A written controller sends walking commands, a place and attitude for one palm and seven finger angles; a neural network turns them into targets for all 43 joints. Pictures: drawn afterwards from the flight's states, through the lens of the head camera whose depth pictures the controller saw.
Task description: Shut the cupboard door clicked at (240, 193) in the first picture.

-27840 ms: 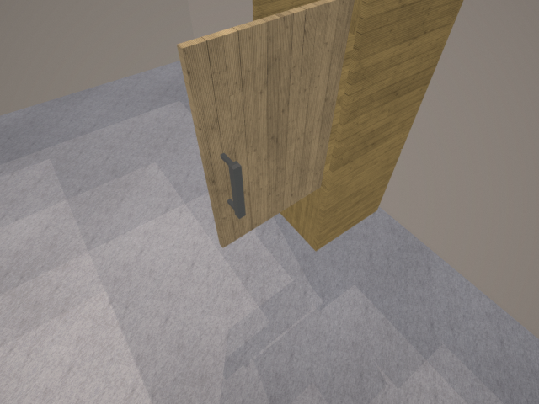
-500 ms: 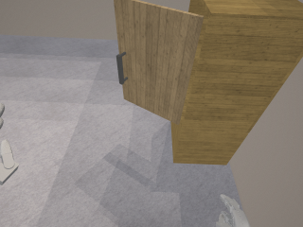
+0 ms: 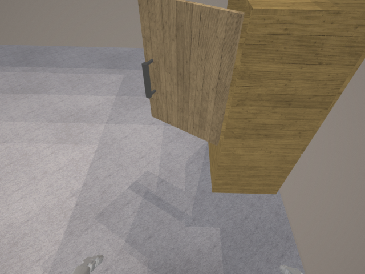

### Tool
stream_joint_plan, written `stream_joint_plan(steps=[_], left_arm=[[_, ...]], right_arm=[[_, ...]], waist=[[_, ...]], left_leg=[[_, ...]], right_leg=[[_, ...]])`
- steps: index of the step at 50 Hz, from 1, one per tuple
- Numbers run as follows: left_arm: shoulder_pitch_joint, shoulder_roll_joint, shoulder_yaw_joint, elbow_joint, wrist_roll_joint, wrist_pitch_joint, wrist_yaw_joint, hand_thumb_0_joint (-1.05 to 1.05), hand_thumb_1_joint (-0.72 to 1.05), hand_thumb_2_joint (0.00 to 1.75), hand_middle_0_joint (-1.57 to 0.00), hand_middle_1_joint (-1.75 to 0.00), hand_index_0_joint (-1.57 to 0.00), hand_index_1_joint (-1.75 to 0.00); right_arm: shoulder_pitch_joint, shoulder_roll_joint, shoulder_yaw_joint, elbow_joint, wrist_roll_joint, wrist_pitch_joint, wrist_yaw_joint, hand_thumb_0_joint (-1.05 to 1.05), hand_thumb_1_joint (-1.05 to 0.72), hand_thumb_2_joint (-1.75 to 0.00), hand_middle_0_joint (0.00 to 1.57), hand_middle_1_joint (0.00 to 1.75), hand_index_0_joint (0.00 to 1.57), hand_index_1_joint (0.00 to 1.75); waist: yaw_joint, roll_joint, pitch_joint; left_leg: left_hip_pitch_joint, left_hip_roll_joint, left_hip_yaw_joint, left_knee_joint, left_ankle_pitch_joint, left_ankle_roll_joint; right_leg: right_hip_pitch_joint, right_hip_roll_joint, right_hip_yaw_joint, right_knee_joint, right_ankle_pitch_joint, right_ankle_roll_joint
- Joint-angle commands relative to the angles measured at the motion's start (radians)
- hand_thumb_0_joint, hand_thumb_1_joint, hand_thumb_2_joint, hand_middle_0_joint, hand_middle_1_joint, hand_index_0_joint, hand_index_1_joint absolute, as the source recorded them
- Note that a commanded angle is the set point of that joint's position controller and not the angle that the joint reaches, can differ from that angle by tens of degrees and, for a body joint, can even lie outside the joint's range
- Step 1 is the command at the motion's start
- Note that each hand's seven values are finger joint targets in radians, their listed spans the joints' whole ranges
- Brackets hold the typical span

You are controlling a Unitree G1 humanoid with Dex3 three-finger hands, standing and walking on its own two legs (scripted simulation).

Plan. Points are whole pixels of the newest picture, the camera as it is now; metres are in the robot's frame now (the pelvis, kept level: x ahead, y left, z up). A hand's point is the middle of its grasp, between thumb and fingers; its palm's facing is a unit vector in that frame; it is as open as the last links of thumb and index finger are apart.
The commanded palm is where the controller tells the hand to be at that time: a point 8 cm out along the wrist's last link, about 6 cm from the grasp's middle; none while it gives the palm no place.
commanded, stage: let the arm hang, fingers relaxed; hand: left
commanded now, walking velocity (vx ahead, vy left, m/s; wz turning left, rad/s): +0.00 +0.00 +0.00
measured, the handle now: (149, 79) +0.91 +0.17 -0.07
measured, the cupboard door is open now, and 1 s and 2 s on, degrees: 59 59 59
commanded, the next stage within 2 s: look to check the result in 0.86 s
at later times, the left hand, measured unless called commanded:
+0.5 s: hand out of the picture -0.07 +0.18 -0.16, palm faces +0.03 -0.98 -0.20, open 7.3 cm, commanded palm none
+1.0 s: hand out of the picture -0.01 +0.17 -0.17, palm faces +0.01 -0.98 -0.19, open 7.4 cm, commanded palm none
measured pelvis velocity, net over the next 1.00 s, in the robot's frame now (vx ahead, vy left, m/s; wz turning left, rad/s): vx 0.01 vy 0.00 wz -0.01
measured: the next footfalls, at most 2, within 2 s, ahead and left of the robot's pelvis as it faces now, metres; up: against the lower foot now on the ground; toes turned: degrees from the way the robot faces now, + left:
none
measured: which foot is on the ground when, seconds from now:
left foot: down 0.00-1.00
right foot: down 0.00-1.00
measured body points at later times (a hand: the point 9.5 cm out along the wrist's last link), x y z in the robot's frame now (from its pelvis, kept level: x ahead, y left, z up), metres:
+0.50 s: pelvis +0.00 +0.01 +0.01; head +0.00 +0.01 +0.46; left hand -0.07 +0.23 -0.15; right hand -0.01 -0.21 -0.15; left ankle +0.07 +0.09 -0.73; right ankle -0.05 -0.11 -0.73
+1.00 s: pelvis +0.01 +0.00 +0.01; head +0.01 +0.00 +0.46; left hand -0.01 +0.23 -0.15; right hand -0.01 -0.23 -0.15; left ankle +0.07 +0.09 -0.73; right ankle -0.05 -0.11 -0.73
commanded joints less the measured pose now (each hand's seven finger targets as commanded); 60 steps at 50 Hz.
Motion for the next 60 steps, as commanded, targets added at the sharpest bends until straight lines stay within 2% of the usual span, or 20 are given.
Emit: stream_joint_plan(steps=[1, 2, 3, 4, 5, 6, 7, 9, 13, 17, 19, 22, 28, 30, 36, 42, 48, 56, 58, 60], left_arm=[[0.046, 0.133, 0.038, 0.09, -0.006, -0.054, 0.018, 0.0, 0.9, 0.9, -0.2, -0.3, -0.2, -0.3], [0.061, 0.123, 0.038, 0.134, -0.008, -0.054, 0.018, 0.0, 0.9, 0.9, -0.2, -0.3, -0.2, -0.3], [0.077, 0.121, 0.04, 0.175, -0.008, -0.057, 0.019, 0.0, 0.9, 0.9, -0.2, -0.3, -0.2, -0.3], [0.093, 0.086, 0.052, 0.202, -0.005, -0.057, 0.021, 0.0, 0.9, 0.9, -0.2, -0.3, -0.2, -0.3], [0.108, 0.089, 0.047, 0.235, -0.008, -0.055, 0.02, 0.0, 0.9, 0.9, -0.2, -0.3, -0.2, -0.3], [0.118, 0.081, 0.044, 0.264, -0.008, -0.057, 0.019, 0.0, 0.9, 0.9, -0.2, -0.3, -0.2, -0.3], [0.129, 0.079, 0.04, 0.29, -0.01, -0.057, 0.018, 0.0, 0.9, 0.9, -0.2, -0.3, -0.2, -0.3], [0.142, 0.066, 0.036, 0.333, -0.009, -0.059, 0.019, 0.0, 0.9, 0.9, -0.2, -0.3, -0.2, -0.3], [0.184, 0.055, 0.033, 0.394, -0.008, -0.063, 0.023, 0.0, 0.9, 0.9, -0.2, -0.3, -0.2, -0.3], [0.206, 0.037, 0.028, 0.432, -0.007, -0.065, 0.028, 0.0, 0.9, 0.9, -0.2, -0.3, -0.2, -0.3], [0.215, 0.029, 0.028, 0.442, -0.006, -0.064, 0.031, 0.0, 0.9, 0.9, -0.2, -0.3, -0.2, -0.3], [0.227, 0.019, 0.027, 0.448, -0.004, -0.06, 0.033, 0.0, 0.9, 0.9, -0.2, -0.3, -0.2, -0.3], [0.233, 0.018, 0.03, 0.441, 0.001, -0.066, 0.035, 0.0, 0.9, 0.9, -0.2, -0.3, -0.2, -0.3], [0.215, 0.015, 0.031, 0.438, -0.001, -0.068, 0.035, 0.0, 0.9, 0.9, -0.2, -0.3, -0.2, -0.3], [0.185, 0.023, 0.035, 0.428, -0.002, -0.069, 0.034, 0.0, 0.9, 0.9, -0.2, -0.3, -0.2, -0.3], [0.167, 0.03, 0.037, 0.422, -0.003, -0.068, 0.031, 0.0, 0.9, 0.9, -0.2, -0.3, -0.2, -0.3], [0.151, 0.049, 0.041, 0.42, -0.005, -0.075, 0.031, 0.0, 0.9, 0.9, -0.2, -0.3, -0.2, -0.3], [0.132, 0.061, 0.037, 0.426, -0.007, -0.073, 0.032, 0.0, 0.9, 0.9, -0.2, -0.3, -0.2, -0.3], [0.13, 0.075, 0.04, 0.423, -0.006, -0.076, 0.032, 0.0, 0.9, 0.9, -0.2, -0.3, -0.2, -0.3], [0.119, 0.071, 0.038, 0.425, -0.007, -0.074, 0.032, 0.0, 0.9, 0.9, -0.2, -0.3, -0.2, -0.3]], right_arm=[[0.017, -0.087, -0.021, 0.013, 0.002, -0.005, -0.012, 0.0, -0.9, -0.9, 0.2, 0.3, 0.2, 0.3], [0.025, -0.078, -0.02, 0.039, 0.003, -0.003, -0.016, 0.0, -0.9, -0.9, 0.2, 0.3, 0.2, 0.3], [0.033, -0.076, -0.022, 0.059, 0.007, -0.002, -0.02, 0.0, -0.9, -0.9, 0.2, 0.3, 0.2, 0.3], [0.049, -0.054, -0.027, 0.077, 0.003, -0.002, -0.025, 0.0, -0.9, -0.9, 0.2, 0.3, 0.2, 0.3], [0.059, -0.047, -0.025, 0.098, 0.005, 0.001, -0.027, 0.0, -0.9, -0.9, 0.2, 0.3, 0.2, 0.3], [0.068, -0.042, -0.027, 0.116, 0.007, 0.002, -0.03, 0.0, -0.9, -0.9, 0.2, 0.3, 0.2, 0.3], [0.081, -0.037, -0.027, 0.135, 0.009, 0.003, -0.031, 0.0, -0.9, -0.9, 0.2, 0.3, 0.2, 0.3], [0.112, -0.037, -0.034, 0.162, 0.013, 0.005, -0.036, 0.0, -0.9, -0.9, 0.2, 0.3, 0.2, 0.3], [0.147, -0.041, -0.042, 0.203, 0.019, 0.001, -0.042, 0.0, -0.9, -0.9, 0.2, 0.3, 0.2, 0.3], [0.163, -0.033, -0.042, 0.232, 0.018, 0.0, -0.044, 0.0, -0.9, -0.9, 0.2, 0.3, 0.2, 0.3], [0.166, -0.022, -0.042, 0.241, 0.019, 0.0, -0.044, 0.0, -0.9, -0.9, 0.2, 0.3, 0.2, 0.3], [0.169, -0.017, -0.044, 0.249, 0.017, 0.004, -0.042, 0.0, -0.9, -0.9, 0.2, 0.3, 0.2, 0.3], [0.164, -0.002, -0.048, 0.249, 0.016, 0.003, -0.038, 0.0, -0.9, -0.9, 0.2, 0.3, 0.2, 0.3], [0.164, 0.004, -0.045, 0.254, 0.014, 0.002, -0.038, 0.0, -0.9, -0.9, 0.2, 0.3, 0.2, 0.3], [0.154, 0.003, -0.043, 0.252, 0.013, -0.004, -0.038, 0.0, -0.9, -0.9, 0.2, 0.3, 0.2, 0.3], [0.149, -0.006, -0.044, 0.25, 0.012, -0.003, -0.039, 0.0, -0.9, -0.9, 0.2, 0.3, 0.2, 0.3], [0.145, -0.024, -0.046, 0.25, 0.017, -0.011, -0.041, 0.0, -0.9, -0.9, 0.2, 0.3, 0.2, 0.3], [0.121, -0.033, -0.043, 0.259, 0.018, -0.008, -0.04, 0.0, -0.9, -0.9, 0.2, 0.3, 0.2, 0.3], [0.117, -0.045, -0.045, 0.255, 0.019, -0.01, -0.04, 0.0, -0.9, -0.9, 0.2, 0.3, 0.2, 0.3], [0.107, -0.044, -0.045, 0.258, 0.017, -0.009, -0.04, 0.0, -0.9, -0.9, 0.2, 0.3, 0.2, 0.3]], waist=[[0.031, 0.038, -0.011], [0.031, 0.069, -0.001], [0.036, 0.064, -0.003], [0.035, 0.115, -0.005], [0.037, 0.14, 0.0], [0.037, 0.139, 0.004], [0.035, 0.132, 0.015], [0.029, 0.063, 0.033], [0.034, 0.021, 0.03], [0.03, -0.033, 0.066], [0.029, -0.033, 0.087], [0.031, -0.034, 0.124], [0.036, -0.036, 0.117], [0.03, -0.034, 0.123], [0.031, 0.003, 0.131], [0.03, 0.004, 0.125], [0.031, -0.021, 0.072], [0.029, -0.021, 0.095], [0.03, -0.029, 0.071], [0.029, -0.026, 0.079]], left_leg=[[0.14, 0.106, -0.155, -0.136, 0.116, -0.007], [0.143, 0.104, -0.155, -0.151, 0.077, -0.009], [0.154, 0.105, -0.155, -0.149, 0.085, -0.01], [0.151, 0.11, -0.157, -0.162, 0.052, -0.006], [0.149, 0.106, -0.159, -0.173, 0.022, -0.007], [0.15, 0.109, -0.159, -0.181, 0.006, -0.007], [0.152, 0.109, -0.161, -0.193, -0.023, -0.008], [0.166, 0.118, -0.167, -0.204, -0.037, -0.005], [0.181, 0.13, -0.177, -0.231, -0.04, 0.007], [0.185, 0.129, -0.17, -0.244, -0.055, 0.008], [0.182, 0.128, -0.166, -0.253, -0.061, 0.008], [0.16, 0.128, -0.178, -0.284, -0.143, 0.007], [0.168, 0.115, -0.155, -0.271, -0.105, 0.004], [0.17, 0.113, -0.148, -0.267, -0.091, -0.001], [0.165, 0.11, -0.145, -0.266, -0.058, -0.004], [0.174, 0.11, -0.147, -0.264, -0.059, -0.007], [0.219, 0.116, -0.133, -0.224, 0.073, -0.003], [0.228, 0.12, -0.128, -0.222, 0.084, -0.004], [0.241, 0.122, -0.126, -0.212, 0.118, -0.003], [0.241, 0.121, -0.129, -0.218, 0.107, -0.004]], right_leg=[[-0.048, -0.107, 0.126, -0.182, 0.11, -0.037], [-0.05, -0.106, 0.123, -0.195, 0.09, -0.039], [-0.04, -0.103, 0.126, -0.211, 0.102, -0.04], [-0.03, -0.106, 0.119, -0.222, 0.096, -0.044], [-0.025, -0.104, 0.116, -0.226, 0.092, -0.046], [-0.024, -0.102, 0.117, -0.235, 0.092, -0.047], [-0.031, -0.103, 0.115, -0.243, 0.078, -0.048], [-0.047, -0.097, 0.107, -0.255, 0.067, -0.046], [-0.036, -0.09, 0.096, -0.252, 0.08, -0.045], [-0.06, -0.093, 0.096, -0.253, 0.068, -0.041], [-0.074, -0.095, 0.095, -0.254, 0.057, -0.04], [-0.099, -0.088, 0.093, -0.246, 0.022, -0.035], [-0.106, -0.093, 0.098, -0.256, 0.037, -0.033], [-0.112, -0.096, 0.104, -0.259, 0.038, -0.032], [-0.096, -0.099, 0.1, -0.259, 0.068, -0.031], [-0.091, -0.099, 0.101, -0.266, 0.065, -0.033], [-0.05, -0.105, 0.102, -0.27, 0.136, -0.035], [-0.049, -0.112, 0.103, -0.282, 0.138, -0.033], [-0.032, -0.111, 0.103, -0.281, 0.167, -0.033], [-0.035, -0.112, 0.105, -0.282, 0.159, -0.032]])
